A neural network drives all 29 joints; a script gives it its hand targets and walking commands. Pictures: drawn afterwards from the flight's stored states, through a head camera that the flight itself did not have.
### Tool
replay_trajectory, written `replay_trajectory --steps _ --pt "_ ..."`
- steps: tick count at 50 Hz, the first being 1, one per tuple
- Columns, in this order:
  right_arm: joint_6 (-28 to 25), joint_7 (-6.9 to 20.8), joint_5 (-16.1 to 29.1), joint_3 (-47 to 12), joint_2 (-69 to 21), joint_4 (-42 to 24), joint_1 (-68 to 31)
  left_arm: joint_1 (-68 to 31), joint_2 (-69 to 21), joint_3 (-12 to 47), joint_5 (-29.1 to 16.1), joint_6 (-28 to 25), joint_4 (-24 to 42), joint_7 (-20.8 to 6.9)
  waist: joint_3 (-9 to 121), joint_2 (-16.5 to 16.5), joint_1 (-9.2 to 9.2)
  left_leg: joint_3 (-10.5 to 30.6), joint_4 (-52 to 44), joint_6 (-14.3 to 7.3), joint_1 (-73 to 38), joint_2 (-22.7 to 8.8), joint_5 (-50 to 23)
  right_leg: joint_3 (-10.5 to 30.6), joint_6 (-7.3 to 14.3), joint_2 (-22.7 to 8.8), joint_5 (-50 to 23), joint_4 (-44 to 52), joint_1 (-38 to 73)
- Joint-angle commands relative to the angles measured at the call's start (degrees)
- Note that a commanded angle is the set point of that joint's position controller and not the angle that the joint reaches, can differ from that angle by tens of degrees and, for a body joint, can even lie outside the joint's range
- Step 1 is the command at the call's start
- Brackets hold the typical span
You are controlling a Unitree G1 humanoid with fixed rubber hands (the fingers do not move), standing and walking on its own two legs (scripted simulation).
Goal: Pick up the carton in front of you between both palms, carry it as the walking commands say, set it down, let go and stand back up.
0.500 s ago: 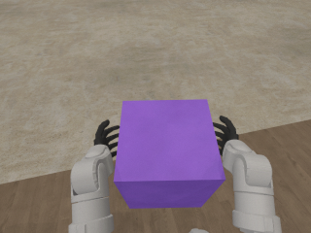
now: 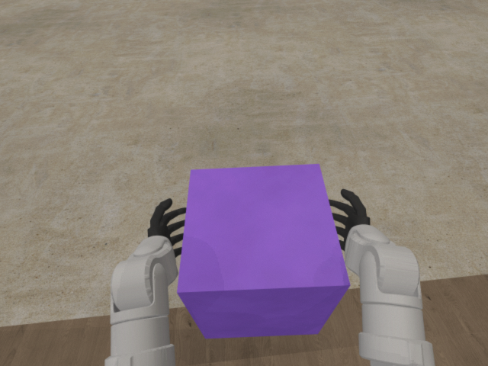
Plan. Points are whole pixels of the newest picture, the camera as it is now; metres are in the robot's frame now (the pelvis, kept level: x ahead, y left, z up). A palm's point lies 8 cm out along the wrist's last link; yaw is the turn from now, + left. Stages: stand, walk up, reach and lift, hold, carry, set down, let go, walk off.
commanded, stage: carry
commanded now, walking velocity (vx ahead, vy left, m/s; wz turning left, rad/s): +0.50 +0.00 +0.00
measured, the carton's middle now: (258, 257) +0.32 +0.02 +0.00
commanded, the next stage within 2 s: none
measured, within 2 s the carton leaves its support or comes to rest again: neither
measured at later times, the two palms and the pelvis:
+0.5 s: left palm (191, 122) +0.64 +0.17 +0.05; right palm (322, 125) +0.62 -0.13 +0.06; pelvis +0.31 +0.05 -0.03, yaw -2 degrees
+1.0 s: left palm (210, 69) +0.93 +0.16 +0.03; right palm (308, 65) +0.95 -0.14 +0.03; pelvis +0.63 +0.01 -0.05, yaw +1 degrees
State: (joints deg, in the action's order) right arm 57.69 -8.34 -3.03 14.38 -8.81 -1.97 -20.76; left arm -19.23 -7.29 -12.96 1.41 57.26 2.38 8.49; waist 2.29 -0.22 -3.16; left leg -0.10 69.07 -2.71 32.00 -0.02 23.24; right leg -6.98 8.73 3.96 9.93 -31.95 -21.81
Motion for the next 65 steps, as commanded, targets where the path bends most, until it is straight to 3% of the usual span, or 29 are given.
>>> replay_trajectory --steps 1,5,10,12,14,15,16,17,18,19,20,22,23,26,31,39,41,42,43,44,45,46,47,49,50,53,56,59,65 --pt "-2.9 0.6 7.5 -35.5 -44.2 -4.4 -29.8 -38.6 -47.5 40.5 -14.8 -3.2 8.7 -3.8 21.2 -3.6 1.04 -0.2 -6.7 1.1 7.1 -2.5 -4.2 21.5 5.1 -17.6 -19.6 10.8 20.4" --pt "-3.7 0.0 7.6 -36.8 -41.7 -6.9 -28.0 -33.9 -44.3 39.9 -14.2 -3.5 8.9 -3.3 21.0 -4.9 -0.55 -2.2 -16.5 1.3 11.5 -2.5 -13.5 16.4 2.6 -15.2 -34.1 8.2 27.2" --pt "-2.4 -0.5 9.1 -37.3 -37.1 -10.2 -27.9 -30.4 -39.5 38.1 -12.8 -2.3 9.5 -1.8 17.4 -5.2 -2.58 -6.5 -32.7 0.4 8.2 0.7 -25.2 11.0 0.8 -10.5 -37.5 6.6 30.1" --pt "-1.2 -0.7 8.9 -36.5 -35.1 -10.1 -27.0 -28.9 -37.7 37.0 -11.8 -1.4 8.7 -1.1 15.8 -5.8 -3.30 -7.5 -39.2 -0.7 4.6 1.6 -29.2 10.1 0.7 -10.3 -36.9 5.7 30.3" --pt "-0.1 -0.8 8.3 -35.0 -33.1 -9.3 -26.3 -28.7 -36.6 36.3 -11.1 -0.4 7.8 -0.6 15.8 -6.9 -1.47 -8.0 -44.0 -2.5 -4.0 2.6 -30.2 8.7 -0.4 -10.9 -40.8 1.0 27.8" --pt "0.4 -1.0 8.0 -34.0 -32.2 -8.4 -25.5 -29.1 -36.3 36.1 -10.9 0.1 7.5 -0.4 17.7 -6.4 0.72 -9.0 -45.9 -3.0 -11.5 3.6 -30.5 6.9 -1.7 -10.4 -43.1 -5.1 26.1" --pt "0.7 -1.1 7.5 -32.9 -31.6 -7.5 -24.7 -30.2 -36.1 36.1 -10.8 0.6 7.3 -0.2 20.5 -4.2 3.92 -9.1 -47.7 -2.8 -21.4 2.6 -32.7 3.6 -3.5 -8.8 -37.8 -14.6 22.0" --pt "1.2 -1.1 7.0 -31.7 -30.7 -6.8 -23.5 -31.5 -35.7 36.0 -10.7 1.0 7.2 0.0 24.1 0.6 5.24 -0.3 -42.1 -2.5 -34.6 -5.2 -41.2 2.7 -5.0 -7.1 -17.8 -26.7 10.1" --pt "1.5 -1.4 6.6 -30.9 -29.7 -5.5 -24.6 -31.8 -36.8 36.2 -10.9 1.7 6.1 0.1 26.8 10.9 3.67 18.9 -34.9 -7.8 -47.5 -19.4 -61.1 3.4 -6.8 -1.4 18.6 -36.6 -5.8" --pt "1.6 -1.8 7.8 -31.6 -29.9 -5.3 -25.9 -30.5 -36.3 35.4 -10.9 2.0 6.4 0.3 30.7 17.6 7.25 34.9 -40.6 -17.8 -52.7 -24.0 -37.9 6.9 -7.3 1.7 24.2 -50.1 -18.5" --pt "1.7 -1.5 9.2 -32.3 -32.8 -4.8 -25.8 -33.1 -37.1 34.9 -10.7 2.0 7.1 0.7 27.1 12.3 6.56 33.7 -44.5 -16.5 -47.9 -20.5 -25.2 9.0 -5.4 -1.0 21.4 -51.0 -22.5" --pt "1.1 0.0 12.0 -35.7 -38.6 -7.9 -31.9 -34.7 -40.7 33.3 -9.3 1.5 7.2 0.8 22.0 1.9 5.31 24.6 -47.1 -12.1 -36.5 -16.5 -23.5 8.7 -5.2 -4.7 14.8 -44.1 -20.4" --pt "0.6 0.9 13.5 -37.3 -40.9 -8.9 -35.1 -34.9 -41.8 32.9 -8.7 1.1 6.8 0.5 21.4 1.5 4.57 21.7 -48.7 -11.4 -32.1 -16.0 -22.1 8.8 -5.6 -5.9 13.2 -40.7 -17.9" --pt "-1.0 2.5 16.2 -40.1 -43.9 -9.8 -38.3 -34.2 -43.8 34.1 -7.4 -0.3 6.5 -0.1 21.1 3.5 3.87 16.0 -50.3 -10.4 -28.5 -14.1 -25.6 7.0 -6.8 -6.8 9.7 -34.5 -15.8" --pt "-1.9 2.3 15.7 -39.7 -41.5 -9.5 -33.2 -31.9 -42.3 36.2 -7.5 -1.5 8.4 0.1 20.9 5.0 5.81 9.3 -47.8 -8.1 -38.3 -12.0 -46.2 4.1 -7.6 -7.2 1.2 -24.3 -24.1" --pt "-0.2 1.0 12.2 -36.8 -36.1 -7.9 -26.8 -29.4 -37.6 35.5 -7.3 0.5 8.9 0.5 15.2 6.4 8.13 2.8 -45.1 -5.4 -43.9 -7.2 -57.1 -2.0 -5.3 -2.3 -12.2 -0.9 -19.8" --pt "0.2 1.0 12.0 -36.8 -36.1 -7.2 -27.5 -29.2 -36.9 34.6 -6.8 1.2 7.9 0.4 15.6 8.0 6.78 0.7 -42.1 -3.8 -40.6 -7.4 -63.8 -3.5 -3.6 -0.3 -15.0 4.7 -8.9" --pt "0.5 1.0 12.0 -36.8 -36.5 -6.9 -28.1 -28.7 -36.4 34.0 -6.5 1.3 7.1 0.4 17.5 9.2 4.99 -0.3 -37.2 -2.4 -38.7 -7.8 -66.5 -4.3 -3.2 0.5 -14.3 6.0 -1.0" --pt "0.7 1.0 12.0 -37.0 -36.9 -6.6 -29.0 -28.3 -36.5 33.3 -5.9 1.3 6.3 0.4 20.4 7.7 2.18 -3.4 -28.2 -0.6 -34.7 -7.1 -63.2 -4.2 -3.3 0.0 -16.7 9.9 9.7" --pt "0.8 1.0 12.0 -37.2 -37.0 -6.5 -30.8 -26.9 -36.5 32.2 -4.8 1.3 5.2 0.3 24.1 3.0 0.19 -4.8 -17.2 0.4 -25.5 -5.2 -45.5 2.7 -2.9 -5.8 -19.1 8.4 22.1" --pt "1.2 1.1 11.8 -37.5 -38.2 -5.5 -31.3 -26.7 -35.4 30.8 -3.8 1.4 3.9 0.4 27.5 -8.8 1.79 -4.4 -5.6 1.6 -10.4 -0.1 -6.2 21.3 0.9 -21.5 -39.2 0.3 36.0" --pt "1.2 1.1 12.4 -37.6 -38.5 -5.0 -30.3 -26.9 -35.3 30.6 -4.6 1.4 3.1 0.7 30.8 -16.1 -0.10 -0.3 10.7 3.1 4.8 6.0 10.4 39.3 11.7 -28.2 -24.9 5.5 44.4" --pt "0.9 1.0 12.3 -37.5 -39.4 -5.6 -31.3 -26.5 -38.5 32.2 -5.9 1.2 3.4 0.3 29.1 -10.4 -0.33 2.7 13.1 1.0 9.5 2.0 6.4 38.8 11.0 -25.7 -11.6 8.8 41.1" --pt "-0.1 0.8 11.7 -36.3 -43.0 -6.1 -33.5 -33.3 -43.8 35.6 -9.4 0.1 6.9 -1.1 23.8 -1.9 1.28 2.2 7.0 0.2 9.1 -1.3 0.1 30.1 6.4 -22.0 -9.4 12.4 30.4" --pt "-0.7 0.9 10.8 -35.9 -44.0 -5.9 -33.4 -36.1 -45.8 37.3 -10.8 -0.6 8.0 -1.8 22.8 -0.7 1.96 2.1 3.6 0.4 7.0 -2.7 -1.5 27.0 5.2 -21.1 -9.1 13.6 26.1" --pt "-2.2 1.2 9.3 -36.7 -45.0 -5.3 -30.9 -38.0 -47.5 40.0 -13.4 -2.4 9.7 -3.3 22.3 -2.7 2.75 -0.3 -4.3 1.7 4.4 -3.6 -4.1 20.5 3.7 -18.8 -9.3 16.0 22.1" --pt "-2.9 1.0 8.7 -38.1 -44.1 -6.4 -27.2 -33.3 -46.0 40.2 -13.3 -2.6 9.9 -3.6 21.5 -4.8 2.15 -2.6 -12.9 3.2 7.7 -4.3 -7.7 16.3 3.3 -18.0 -18.8 16.6 26.1" --pt "-2.5 1.0 9.2 -39.9 -43.3 -9.4 -23.6 -27.3 -44.2 40.1 -12.7 -1.9 11.1 -3.6 19.4 -5.6 1.43 -4.9 -21.6 4.1 9.8 -4.3 -13.4 12.1 1.0 -16.1 -27.6 16.3 30.8" --pt "1.3 2.5 12.9 -44.4 -42.8 -18.6 -14.7 -14.2 -42.1 40.8 -11.7 1.7 18.1 -3.9 14.2 -7.6 1.30 -9.9 -38.6 3.1 4.8 -0.7 -22.2 5.6 -1.6 -14.0 -40.7 15.7 35.0"
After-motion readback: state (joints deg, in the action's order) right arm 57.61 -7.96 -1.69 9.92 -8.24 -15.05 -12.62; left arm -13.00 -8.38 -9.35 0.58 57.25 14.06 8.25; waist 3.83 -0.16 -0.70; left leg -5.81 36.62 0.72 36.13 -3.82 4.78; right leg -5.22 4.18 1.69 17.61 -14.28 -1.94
